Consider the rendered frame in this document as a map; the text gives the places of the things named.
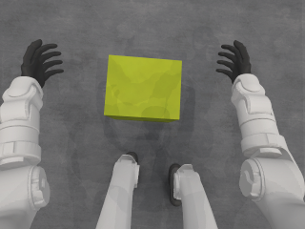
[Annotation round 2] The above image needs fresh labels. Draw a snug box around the right robot shin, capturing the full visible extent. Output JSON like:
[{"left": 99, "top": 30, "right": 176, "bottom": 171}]
[{"left": 173, "top": 164, "right": 200, "bottom": 200}]

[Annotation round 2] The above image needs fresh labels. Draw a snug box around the left robot upper arm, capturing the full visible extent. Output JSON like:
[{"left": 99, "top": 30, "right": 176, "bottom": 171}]
[{"left": 0, "top": 165, "right": 51, "bottom": 229}]

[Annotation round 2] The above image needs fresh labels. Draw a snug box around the carton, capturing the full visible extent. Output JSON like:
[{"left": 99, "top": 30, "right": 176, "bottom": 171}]
[{"left": 104, "top": 54, "right": 182, "bottom": 123}]

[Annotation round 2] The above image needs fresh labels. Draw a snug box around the left robot hand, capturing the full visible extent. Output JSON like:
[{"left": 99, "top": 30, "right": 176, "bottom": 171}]
[{"left": 21, "top": 39, "right": 64, "bottom": 89}]

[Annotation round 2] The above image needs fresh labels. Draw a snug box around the right robot hand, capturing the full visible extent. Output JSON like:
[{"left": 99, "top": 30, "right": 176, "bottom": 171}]
[{"left": 216, "top": 40, "right": 252, "bottom": 83}]

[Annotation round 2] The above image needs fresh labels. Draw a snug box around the left robot thigh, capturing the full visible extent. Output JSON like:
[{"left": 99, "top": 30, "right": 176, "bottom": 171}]
[{"left": 95, "top": 159, "right": 140, "bottom": 229}]

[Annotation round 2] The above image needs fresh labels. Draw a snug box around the robot left forearm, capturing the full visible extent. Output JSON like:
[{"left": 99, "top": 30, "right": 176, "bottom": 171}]
[{"left": 0, "top": 76, "right": 44, "bottom": 172}]

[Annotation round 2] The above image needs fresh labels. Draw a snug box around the right robot upper arm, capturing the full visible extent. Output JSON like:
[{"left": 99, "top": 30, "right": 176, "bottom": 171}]
[{"left": 239, "top": 157, "right": 305, "bottom": 229}]

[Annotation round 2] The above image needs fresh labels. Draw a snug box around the robot right forearm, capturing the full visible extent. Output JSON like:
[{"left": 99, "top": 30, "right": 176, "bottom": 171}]
[{"left": 231, "top": 73, "right": 305, "bottom": 197}]

